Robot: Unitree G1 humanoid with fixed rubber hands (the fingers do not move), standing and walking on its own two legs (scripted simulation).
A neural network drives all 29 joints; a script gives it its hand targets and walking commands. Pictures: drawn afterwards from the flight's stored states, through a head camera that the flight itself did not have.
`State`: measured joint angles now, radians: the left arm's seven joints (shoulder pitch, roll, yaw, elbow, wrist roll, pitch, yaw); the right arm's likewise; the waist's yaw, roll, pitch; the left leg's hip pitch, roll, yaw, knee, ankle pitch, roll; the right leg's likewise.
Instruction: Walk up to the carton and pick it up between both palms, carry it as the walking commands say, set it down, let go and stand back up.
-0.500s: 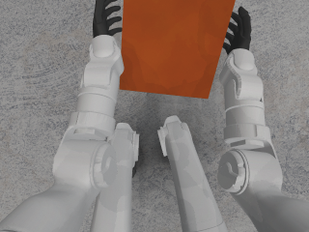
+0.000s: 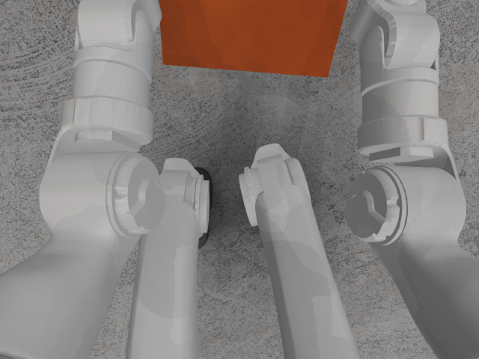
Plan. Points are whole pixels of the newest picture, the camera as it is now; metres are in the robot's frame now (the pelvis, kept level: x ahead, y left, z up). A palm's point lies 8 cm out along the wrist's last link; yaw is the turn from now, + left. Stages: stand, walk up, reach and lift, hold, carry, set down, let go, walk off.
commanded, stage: set down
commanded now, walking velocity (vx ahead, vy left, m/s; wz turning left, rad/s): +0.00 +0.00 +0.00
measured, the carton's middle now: out of the picture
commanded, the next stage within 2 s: none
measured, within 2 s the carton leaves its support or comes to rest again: rests again in 1.98 s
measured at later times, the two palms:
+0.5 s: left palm out of the picture +0.59 +0.07 -0.22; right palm out of the picture +0.56 -0.21 -0.22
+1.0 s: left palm out of the picture +0.61 +0.07 -0.25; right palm out of the picture +0.57 -0.23 -0.24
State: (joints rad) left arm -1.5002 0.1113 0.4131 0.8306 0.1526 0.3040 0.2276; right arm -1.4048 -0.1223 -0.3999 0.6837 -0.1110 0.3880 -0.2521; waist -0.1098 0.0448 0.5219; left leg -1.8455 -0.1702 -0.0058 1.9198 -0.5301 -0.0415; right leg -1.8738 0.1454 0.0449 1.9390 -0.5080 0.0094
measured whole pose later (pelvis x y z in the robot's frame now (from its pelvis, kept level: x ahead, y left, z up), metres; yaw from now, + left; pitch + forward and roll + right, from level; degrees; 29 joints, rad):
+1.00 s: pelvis +0.04 +0.00 -0.09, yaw +1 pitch +30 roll +1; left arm -1.55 0.20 0.26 0.96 -0.01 0.25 0.18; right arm -1.48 -0.29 -0.32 0.92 0.04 0.26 -0.09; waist -0.11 0.01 0.52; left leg -2.12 -0.18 0.02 2.25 -0.66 -0.03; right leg -2.13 0.09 -0.03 2.26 -0.64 -0.02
